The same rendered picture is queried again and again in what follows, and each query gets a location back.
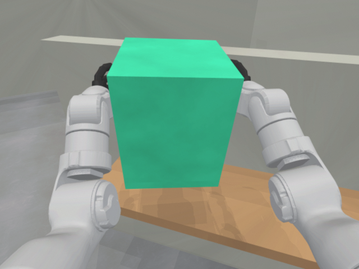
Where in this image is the table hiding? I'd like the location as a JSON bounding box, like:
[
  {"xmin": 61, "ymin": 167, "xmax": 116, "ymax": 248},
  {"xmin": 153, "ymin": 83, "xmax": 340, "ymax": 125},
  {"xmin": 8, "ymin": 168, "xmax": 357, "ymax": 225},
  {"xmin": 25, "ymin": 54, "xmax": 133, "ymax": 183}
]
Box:
[{"xmin": 101, "ymin": 157, "xmax": 359, "ymax": 269}]

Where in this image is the robot right forearm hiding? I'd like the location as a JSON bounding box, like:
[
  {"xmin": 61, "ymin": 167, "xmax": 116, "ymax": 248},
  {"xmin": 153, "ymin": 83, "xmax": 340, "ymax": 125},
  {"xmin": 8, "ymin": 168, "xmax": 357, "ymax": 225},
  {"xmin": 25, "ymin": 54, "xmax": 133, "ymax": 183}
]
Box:
[{"xmin": 236, "ymin": 81, "xmax": 342, "ymax": 208}]

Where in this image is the right robot upper arm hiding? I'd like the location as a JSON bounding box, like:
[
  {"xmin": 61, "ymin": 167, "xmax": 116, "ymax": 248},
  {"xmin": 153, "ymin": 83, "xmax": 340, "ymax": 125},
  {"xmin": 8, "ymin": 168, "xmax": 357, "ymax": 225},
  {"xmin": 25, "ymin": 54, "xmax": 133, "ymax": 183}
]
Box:
[{"xmin": 268, "ymin": 164, "xmax": 359, "ymax": 269}]

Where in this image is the robot left hand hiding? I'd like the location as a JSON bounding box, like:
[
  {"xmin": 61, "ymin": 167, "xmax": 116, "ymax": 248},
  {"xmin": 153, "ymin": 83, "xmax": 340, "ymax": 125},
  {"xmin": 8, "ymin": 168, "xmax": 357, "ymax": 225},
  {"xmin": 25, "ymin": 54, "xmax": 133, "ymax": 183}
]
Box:
[{"xmin": 92, "ymin": 63, "xmax": 112, "ymax": 90}]

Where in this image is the robot right hand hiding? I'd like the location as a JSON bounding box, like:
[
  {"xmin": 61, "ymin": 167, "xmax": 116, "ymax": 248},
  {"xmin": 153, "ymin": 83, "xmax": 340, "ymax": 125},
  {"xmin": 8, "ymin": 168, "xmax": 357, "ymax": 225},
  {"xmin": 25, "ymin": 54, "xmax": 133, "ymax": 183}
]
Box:
[{"xmin": 231, "ymin": 59, "xmax": 251, "ymax": 81}]

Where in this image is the robot left forearm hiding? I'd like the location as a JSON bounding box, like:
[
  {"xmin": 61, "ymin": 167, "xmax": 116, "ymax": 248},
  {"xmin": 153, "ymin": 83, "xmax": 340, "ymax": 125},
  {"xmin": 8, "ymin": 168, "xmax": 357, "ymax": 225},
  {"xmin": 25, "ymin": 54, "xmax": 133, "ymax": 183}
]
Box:
[{"xmin": 49, "ymin": 86, "xmax": 113, "ymax": 225}]

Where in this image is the left robot upper arm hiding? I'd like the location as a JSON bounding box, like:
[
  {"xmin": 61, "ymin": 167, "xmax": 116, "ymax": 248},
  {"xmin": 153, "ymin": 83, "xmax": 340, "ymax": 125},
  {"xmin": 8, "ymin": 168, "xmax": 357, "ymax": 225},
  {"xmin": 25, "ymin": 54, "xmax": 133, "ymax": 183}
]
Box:
[{"xmin": 0, "ymin": 179, "xmax": 121, "ymax": 269}]

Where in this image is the carton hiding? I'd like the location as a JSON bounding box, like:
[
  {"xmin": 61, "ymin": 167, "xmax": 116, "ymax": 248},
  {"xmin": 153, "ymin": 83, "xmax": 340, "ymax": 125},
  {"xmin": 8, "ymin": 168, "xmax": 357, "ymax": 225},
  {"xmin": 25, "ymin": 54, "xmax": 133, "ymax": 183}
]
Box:
[{"xmin": 107, "ymin": 38, "xmax": 244, "ymax": 189}]

